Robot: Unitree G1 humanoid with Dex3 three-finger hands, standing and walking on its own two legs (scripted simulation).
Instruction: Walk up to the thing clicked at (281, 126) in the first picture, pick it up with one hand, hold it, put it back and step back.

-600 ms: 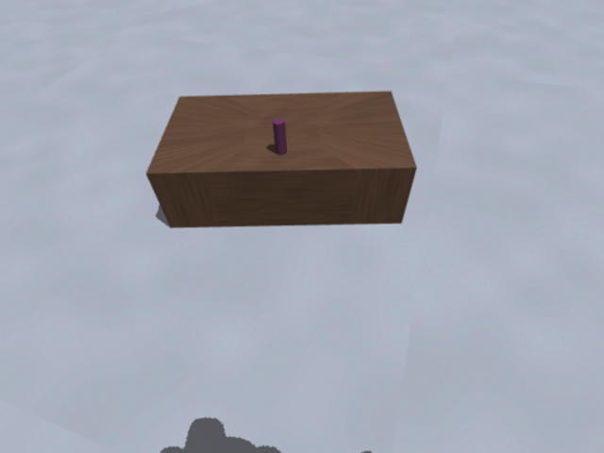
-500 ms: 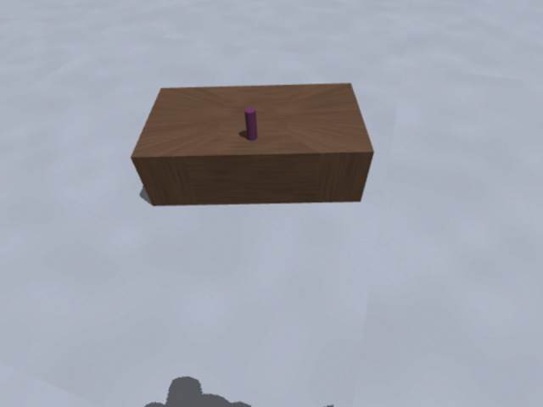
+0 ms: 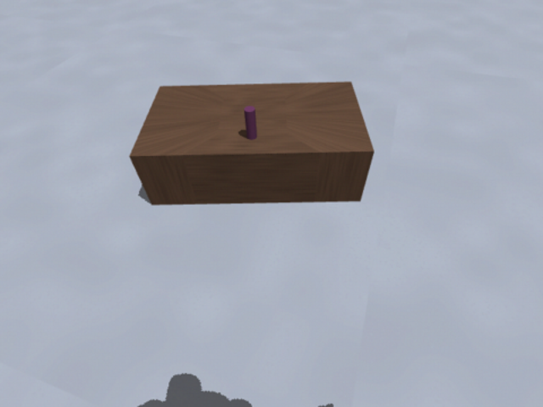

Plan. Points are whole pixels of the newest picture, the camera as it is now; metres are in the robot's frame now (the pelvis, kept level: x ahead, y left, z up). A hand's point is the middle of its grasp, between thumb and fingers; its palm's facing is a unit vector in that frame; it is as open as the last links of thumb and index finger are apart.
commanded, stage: stand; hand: left
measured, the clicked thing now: (250, 123) +1.29 +0.13 -0.38
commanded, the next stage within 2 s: walk up in 0.52 s
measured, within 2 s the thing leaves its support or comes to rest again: neither
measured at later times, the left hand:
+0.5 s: hand out of the picture +0.07 +0.25 -0.16, palm faces -0.03 -0.94 -0.34, open 7.4 cm
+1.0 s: hand (173, 404) +0.16 +0.19 -0.14, palm faces +0.04 -0.92 -0.39, open 7.4 cm
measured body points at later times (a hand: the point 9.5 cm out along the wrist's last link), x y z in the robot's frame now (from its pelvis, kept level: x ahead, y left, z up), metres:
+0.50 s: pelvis +0.00 +0.00 +0.00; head +0.02 +0.00 +0.45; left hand +0.08 +0.30 -0.13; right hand +0.08 -0.30 -0.13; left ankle -0.01 +0.14 -0.75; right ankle +0.00 -0.11 -0.75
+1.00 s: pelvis +0.12 -0.09 -0.01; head +0.12 -0.11 +0.44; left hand +0.16 +0.24 -0.11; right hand +0.18 -0.42 -0.14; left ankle +0.12 +0.05 -0.68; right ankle +0.12 -0.19 -0.75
